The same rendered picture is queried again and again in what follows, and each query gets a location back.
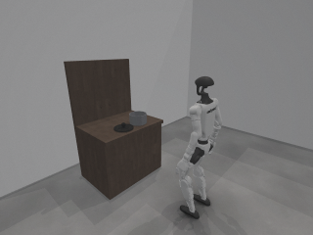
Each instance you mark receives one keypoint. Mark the robot right forearm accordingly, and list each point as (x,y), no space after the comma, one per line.
(214,133)

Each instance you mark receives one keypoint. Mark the lid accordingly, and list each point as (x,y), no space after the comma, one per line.
(126,128)

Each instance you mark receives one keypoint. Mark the table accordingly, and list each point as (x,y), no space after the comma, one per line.
(100,98)

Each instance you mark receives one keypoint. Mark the robot right hand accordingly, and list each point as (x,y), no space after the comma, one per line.
(213,144)

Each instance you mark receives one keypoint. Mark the robot right shin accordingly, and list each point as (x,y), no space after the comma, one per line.
(200,182)

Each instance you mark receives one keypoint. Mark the robot left hand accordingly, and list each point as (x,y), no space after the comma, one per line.
(183,166)

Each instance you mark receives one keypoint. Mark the robot right upper arm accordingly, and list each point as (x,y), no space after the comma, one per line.
(218,118)

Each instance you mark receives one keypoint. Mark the robot left upper arm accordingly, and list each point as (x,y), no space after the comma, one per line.
(195,114)

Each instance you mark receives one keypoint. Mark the robot left shin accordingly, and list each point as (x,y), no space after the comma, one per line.
(188,194)

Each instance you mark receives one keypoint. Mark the pot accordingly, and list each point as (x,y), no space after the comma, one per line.
(138,118)

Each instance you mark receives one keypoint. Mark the robot left forearm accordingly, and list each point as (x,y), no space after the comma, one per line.
(193,143)

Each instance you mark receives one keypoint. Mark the robot shin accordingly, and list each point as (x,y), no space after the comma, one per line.
(188,194)
(200,182)

